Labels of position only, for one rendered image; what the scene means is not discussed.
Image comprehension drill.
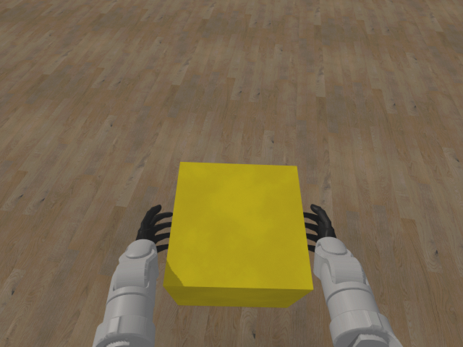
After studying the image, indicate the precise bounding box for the left robot forearm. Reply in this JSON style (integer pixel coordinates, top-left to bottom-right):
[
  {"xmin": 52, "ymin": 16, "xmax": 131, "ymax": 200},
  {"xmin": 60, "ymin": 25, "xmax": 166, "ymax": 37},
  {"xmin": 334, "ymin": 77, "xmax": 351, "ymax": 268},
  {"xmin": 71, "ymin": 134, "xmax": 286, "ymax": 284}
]
[{"xmin": 92, "ymin": 239, "xmax": 159, "ymax": 347}]

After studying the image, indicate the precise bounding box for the robot left hand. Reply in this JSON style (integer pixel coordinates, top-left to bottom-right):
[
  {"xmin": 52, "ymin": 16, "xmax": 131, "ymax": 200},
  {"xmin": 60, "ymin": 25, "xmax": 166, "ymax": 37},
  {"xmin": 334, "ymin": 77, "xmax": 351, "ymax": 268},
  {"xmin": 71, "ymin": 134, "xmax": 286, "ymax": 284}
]
[{"xmin": 135, "ymin": 205, "xmax": 173, "ymax": 253}]

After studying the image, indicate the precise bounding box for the robot right hand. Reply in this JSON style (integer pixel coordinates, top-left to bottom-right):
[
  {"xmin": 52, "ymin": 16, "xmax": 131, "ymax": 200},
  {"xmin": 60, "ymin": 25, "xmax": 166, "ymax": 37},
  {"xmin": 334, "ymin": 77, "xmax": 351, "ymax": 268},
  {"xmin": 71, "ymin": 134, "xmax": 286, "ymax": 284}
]
[{"xmin": 303, "ymin": 204, "xmax": 336, "ymax": 252}]

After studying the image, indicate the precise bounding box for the carton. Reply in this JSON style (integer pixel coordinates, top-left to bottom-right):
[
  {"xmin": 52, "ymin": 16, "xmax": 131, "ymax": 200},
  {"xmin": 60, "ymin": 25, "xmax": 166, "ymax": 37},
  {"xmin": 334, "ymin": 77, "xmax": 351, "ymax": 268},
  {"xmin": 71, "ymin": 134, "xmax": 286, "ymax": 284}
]
[{"xmin": 163, "ymin": 162, "xmax": 313, "ymax": 308}]

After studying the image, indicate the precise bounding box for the right robot forearm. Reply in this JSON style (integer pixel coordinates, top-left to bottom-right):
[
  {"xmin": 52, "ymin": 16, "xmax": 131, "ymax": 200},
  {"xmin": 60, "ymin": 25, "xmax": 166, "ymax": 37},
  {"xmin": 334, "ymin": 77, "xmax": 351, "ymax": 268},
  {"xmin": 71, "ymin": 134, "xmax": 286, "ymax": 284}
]
[{"xmin": 313, "ymin": 237, "xmax": 403, "ymax": 347}]

